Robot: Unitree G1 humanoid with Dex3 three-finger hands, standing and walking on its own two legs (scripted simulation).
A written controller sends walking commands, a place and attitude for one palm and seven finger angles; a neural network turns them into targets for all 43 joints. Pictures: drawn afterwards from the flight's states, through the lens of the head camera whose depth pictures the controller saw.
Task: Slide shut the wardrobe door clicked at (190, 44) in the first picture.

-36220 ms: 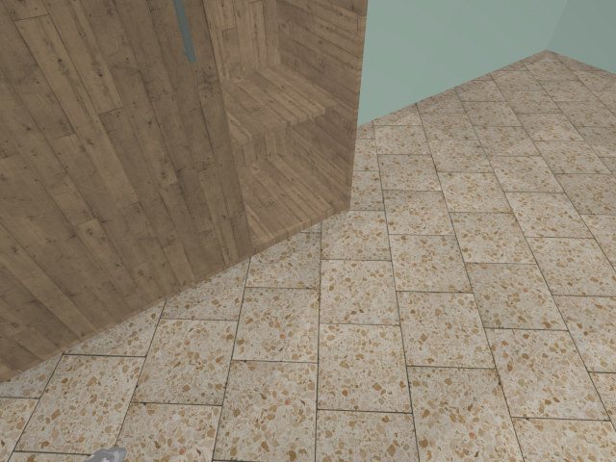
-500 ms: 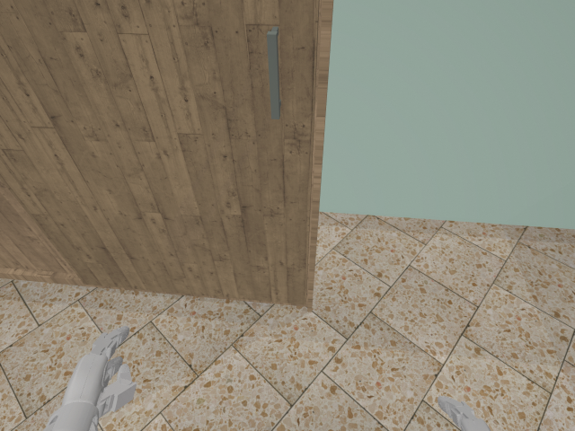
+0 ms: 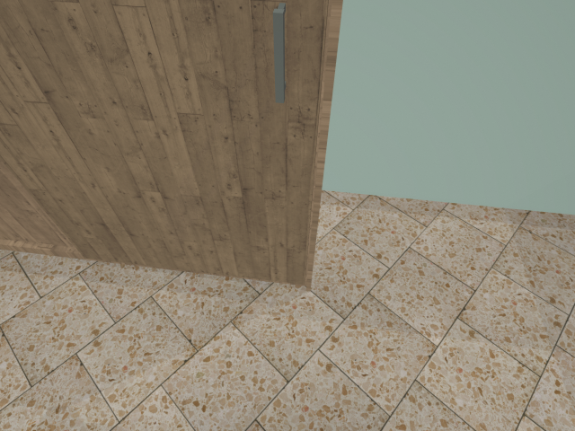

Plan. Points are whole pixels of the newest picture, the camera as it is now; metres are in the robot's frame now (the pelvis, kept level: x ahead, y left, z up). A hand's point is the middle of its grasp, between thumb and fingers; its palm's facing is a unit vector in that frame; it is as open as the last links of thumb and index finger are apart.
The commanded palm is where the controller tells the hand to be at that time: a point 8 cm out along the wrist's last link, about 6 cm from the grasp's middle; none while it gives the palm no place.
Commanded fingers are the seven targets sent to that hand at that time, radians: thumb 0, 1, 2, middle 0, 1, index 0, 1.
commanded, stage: let the arm hang, fingers relaxed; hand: left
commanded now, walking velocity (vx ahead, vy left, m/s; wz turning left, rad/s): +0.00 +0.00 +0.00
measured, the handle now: (281, 55) +0.68 +0.05 +0.17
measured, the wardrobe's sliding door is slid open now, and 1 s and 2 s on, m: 0.00 0.00 0.00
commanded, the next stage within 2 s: look to check the result in 0.44 s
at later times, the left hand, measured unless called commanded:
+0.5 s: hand out of the picture +0.05 +0.17 -0.17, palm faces +0.00 -0.98 -0.22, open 7.3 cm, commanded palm none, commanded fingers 0.00 0.90 0.90 -0.20 -0.30 -0.20 -0.30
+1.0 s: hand out of the picture +0.06 +0.17 -0.17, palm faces +0.00 -0.98 -0.22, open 7.4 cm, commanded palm none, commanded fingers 0.00 0.90 0.90 -0.20 -0.30 -0.20 -0.30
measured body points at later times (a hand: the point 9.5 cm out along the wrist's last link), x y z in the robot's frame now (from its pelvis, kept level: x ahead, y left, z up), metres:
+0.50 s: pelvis +0.02 -0.01 +0.00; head +0.04 -0.01 +0.45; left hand +0.06 +0.23 -0.15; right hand +0.03 -0.24 -0.16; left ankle +0.05 +0.10 -0.74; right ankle +0.01 -0.12 -0.74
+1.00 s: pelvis +0.04 -0.02 +0.00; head +0.07 -0.02 +0.45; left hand +0.06 +0.22 -0.15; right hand +0.07 -0.25 -0.16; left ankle +0.05 +0.10 -0.74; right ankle +0.01 -0.12 -0.74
